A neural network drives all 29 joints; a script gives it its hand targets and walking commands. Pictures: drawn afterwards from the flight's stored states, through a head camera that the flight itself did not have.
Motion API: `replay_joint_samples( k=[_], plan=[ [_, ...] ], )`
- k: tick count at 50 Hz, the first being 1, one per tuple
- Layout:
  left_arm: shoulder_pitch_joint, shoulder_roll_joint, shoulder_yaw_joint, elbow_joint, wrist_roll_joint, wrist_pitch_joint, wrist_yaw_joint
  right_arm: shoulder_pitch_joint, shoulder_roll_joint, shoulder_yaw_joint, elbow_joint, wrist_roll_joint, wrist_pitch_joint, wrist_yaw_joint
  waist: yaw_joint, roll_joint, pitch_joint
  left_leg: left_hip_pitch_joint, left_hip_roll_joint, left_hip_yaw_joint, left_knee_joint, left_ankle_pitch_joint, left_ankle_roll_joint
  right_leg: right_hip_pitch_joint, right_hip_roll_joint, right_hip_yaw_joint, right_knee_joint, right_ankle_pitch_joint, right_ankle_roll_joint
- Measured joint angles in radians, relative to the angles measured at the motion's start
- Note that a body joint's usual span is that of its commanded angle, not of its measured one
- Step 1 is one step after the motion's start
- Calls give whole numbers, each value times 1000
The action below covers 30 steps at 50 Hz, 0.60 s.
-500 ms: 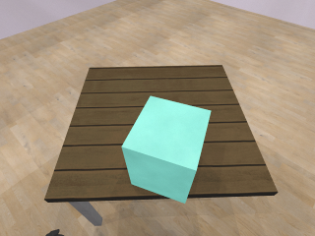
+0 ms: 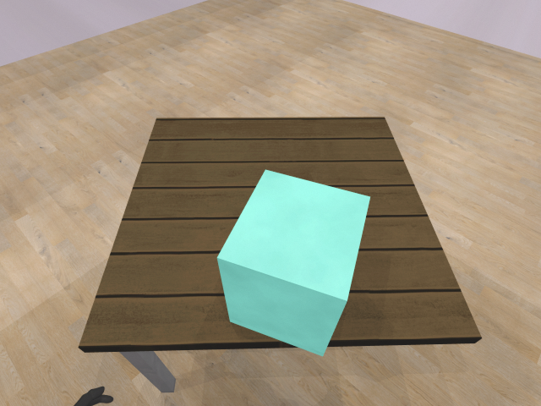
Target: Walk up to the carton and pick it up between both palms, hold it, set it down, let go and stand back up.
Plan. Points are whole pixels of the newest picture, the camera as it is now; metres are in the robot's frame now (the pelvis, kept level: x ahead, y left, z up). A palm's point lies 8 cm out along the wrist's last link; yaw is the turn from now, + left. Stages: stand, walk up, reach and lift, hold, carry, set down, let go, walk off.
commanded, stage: walk up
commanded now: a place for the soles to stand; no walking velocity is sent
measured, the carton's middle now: (294, 264) +0.40 -0.01 -0.08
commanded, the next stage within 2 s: reach and lift in 1.14 s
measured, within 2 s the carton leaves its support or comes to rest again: neither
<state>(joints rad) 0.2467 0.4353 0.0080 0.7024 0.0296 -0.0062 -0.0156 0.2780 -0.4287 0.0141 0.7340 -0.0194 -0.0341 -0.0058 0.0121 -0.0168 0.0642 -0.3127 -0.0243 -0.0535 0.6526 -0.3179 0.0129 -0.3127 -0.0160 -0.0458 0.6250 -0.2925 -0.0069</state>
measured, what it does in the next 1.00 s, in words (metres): stands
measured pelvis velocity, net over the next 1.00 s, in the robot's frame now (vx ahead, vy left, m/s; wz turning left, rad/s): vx -0.01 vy -0.02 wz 0.00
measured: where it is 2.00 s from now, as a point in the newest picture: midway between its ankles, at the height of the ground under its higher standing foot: outside the picture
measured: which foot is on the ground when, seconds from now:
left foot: down 0.00-1.00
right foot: down 0.00-1.00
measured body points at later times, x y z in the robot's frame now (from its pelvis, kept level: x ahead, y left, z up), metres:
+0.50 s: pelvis -0.01 -0.02 +0.00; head +0.01 -0.02 +0.45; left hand +0.10 +0.29 -0.09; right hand +0.10 -0.34 -0.09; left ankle +0.02 +0.11 -0.72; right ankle +0.02 -0.12 -0.72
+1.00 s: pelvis -0.01 -0.02 +0.00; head +0.01 -0.02 +0.45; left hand +0.10 +0.29 -0.10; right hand +0.10 -0.34 -0.10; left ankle +0.02 +0.11 -0.72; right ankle +0.02 -0.12 -0.72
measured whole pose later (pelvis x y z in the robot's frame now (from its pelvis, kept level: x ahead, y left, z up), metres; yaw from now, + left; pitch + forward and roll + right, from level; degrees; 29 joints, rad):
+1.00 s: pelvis -0.01 -0.02 +0.00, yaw +0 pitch -2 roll +1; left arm 0.24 0.44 0.01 0.71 0.03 0.03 -0.04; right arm 0.28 -0.43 -0.02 0.73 -0.02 -0.04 -0.02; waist 0.01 -0.01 0.07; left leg -0.31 -0.02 -0.06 0.65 -0.31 0.01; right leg -0.33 -0.01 -0.05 0.67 -0.32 -0.04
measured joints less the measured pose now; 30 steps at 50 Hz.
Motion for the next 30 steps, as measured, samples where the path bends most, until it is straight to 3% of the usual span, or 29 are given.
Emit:
replay_joint_samples(
  k=[14, 23, 30],
  plan=[
    [-2, 0, 0, 7, 0, 19, -8, 0, 0, -2, 0, 0, -6, -5, 0, 0, 0, 0, 0, -2, 0, 1, 0, -5, 0, 0, 17, -6, -1],
    [-2, 0, 0, 7, 0, 29, -19, 0, 0, -29, 0, 0, 2, -13, 0, 4, 0, 0, 6, -6, 0, 4, 0, -11, 7, -4, 37, -20, -28],
    [-2, 0, 0, 7, 0, 33, -20, 0, 0, -36, 0, 0, 2, -12, 0, 4, 0, 0, 6, -6, 0, 4, 0, -14, 7, -5, 41, -20, -28]
  ],
)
